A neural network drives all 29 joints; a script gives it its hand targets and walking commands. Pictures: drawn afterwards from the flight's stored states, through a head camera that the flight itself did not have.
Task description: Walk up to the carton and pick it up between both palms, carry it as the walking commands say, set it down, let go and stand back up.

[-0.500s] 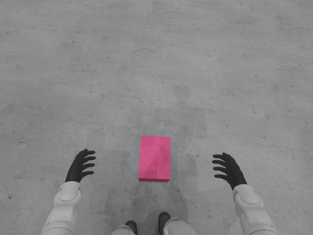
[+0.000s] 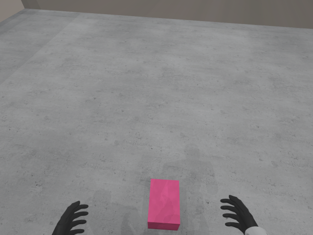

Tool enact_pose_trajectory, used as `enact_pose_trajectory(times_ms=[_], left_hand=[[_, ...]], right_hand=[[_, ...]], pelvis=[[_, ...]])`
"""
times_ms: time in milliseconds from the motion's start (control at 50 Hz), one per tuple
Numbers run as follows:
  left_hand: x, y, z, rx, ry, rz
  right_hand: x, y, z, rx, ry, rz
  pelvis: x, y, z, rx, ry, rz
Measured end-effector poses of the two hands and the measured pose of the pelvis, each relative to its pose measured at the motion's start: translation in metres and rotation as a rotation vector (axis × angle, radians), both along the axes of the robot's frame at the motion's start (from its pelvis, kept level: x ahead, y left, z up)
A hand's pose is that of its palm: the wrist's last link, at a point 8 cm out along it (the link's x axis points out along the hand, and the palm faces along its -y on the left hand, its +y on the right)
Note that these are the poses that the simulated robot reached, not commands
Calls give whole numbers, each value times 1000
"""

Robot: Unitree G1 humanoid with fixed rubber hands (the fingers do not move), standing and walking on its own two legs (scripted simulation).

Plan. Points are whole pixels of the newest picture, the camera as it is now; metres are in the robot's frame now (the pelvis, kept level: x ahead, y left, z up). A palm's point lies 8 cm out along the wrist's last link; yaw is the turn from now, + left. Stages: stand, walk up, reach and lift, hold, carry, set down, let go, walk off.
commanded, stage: let go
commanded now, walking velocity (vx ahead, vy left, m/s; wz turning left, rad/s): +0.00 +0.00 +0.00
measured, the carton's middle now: (163, 204) +0.43 -0.06 -0.70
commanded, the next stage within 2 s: stand in 0.22 s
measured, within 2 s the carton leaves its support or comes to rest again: neither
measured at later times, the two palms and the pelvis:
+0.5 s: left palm out of the picture +0.15 +0.24 -0.11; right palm out of the picture +0.14 -0.28 -0.09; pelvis +0.04 -0.01 -0.01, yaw -5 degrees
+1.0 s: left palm (77, 229) +0.18 +0.22 -0.12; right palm out of the picture +0.09 -0.29 -0.13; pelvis +0.06 -0.02 -0.02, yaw -8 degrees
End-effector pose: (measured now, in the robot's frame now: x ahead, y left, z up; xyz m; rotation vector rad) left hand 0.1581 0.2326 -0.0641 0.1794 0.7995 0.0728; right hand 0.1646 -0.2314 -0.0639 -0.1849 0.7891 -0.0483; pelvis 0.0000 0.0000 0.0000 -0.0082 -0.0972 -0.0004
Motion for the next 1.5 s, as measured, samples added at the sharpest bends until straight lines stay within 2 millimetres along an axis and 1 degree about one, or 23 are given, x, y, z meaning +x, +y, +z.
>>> enact_pose_trajectory(times_ms=[100,240,280,320,360,400,460,520,660,740,840,960,1180,1500], left_hand=[[4,-2,2,0,-14,6],[2,-8,-4,20,-12,2],[-5,-2,-11,62,14,1],[-14,6,-19,95,55,3],[-20,12,-26,110,98,0],[-22,15,-31,118,130,-6],[-17,15,-39,122,158,-19],[-8,10,-45,120,170,-32],[18,-5,-54,112,165,-65],[27,-11,-57,113,165,-74],[30,-14,-59,123,178,-79],[25,-14,-61,138,199,-84],[16,-15,-60,151,222,-101],[9,-17,-56,155,227,-124]], right_hand=[[2,-5,2,-15,11,-21],[2,-9,0,-33,16,-47],[2,-16,-2,-73,-19,-49],[-4,-27,-7,-104,-29,-68],[-11,-36,-13,-122,-12,-94],[-19,-44,-19,-133,15,-115],[-26,-51,-26,-142,49,-144],[-30,-54,-32,-145,76,-169],[-40,-55,-46,-133,135,-216],[-48,-55,-54,-124,171,-234],[-58,-57,-60,-120,211,-252],[-71,-61,-64,-123,248,-269],[-93,-66,-66,-125,289,-291],[-122,-64,-68,-112,337,-317]], pelvis=[[3,-2,0,0,1,-1],[6,-6,-1,5,26,-10],[9,-6,-2,3,63,-22],[13,-6,-3,-2,97,-34],[18,-6,-4,-3,122,-47],[24,-7,-5,-1,141,-59],[32,-8,-8,1,161,-73],[40,-10,-11,4,171,-85],[53,-14,-18,13,181,-107],[56,-16,-21,18,181,-116],[58,-18,-23,23,178,-127],[56,-20,-23,28,173,-139],[51,-22,-22,34,161,-157],[42,-20,-19,39,142,-177]])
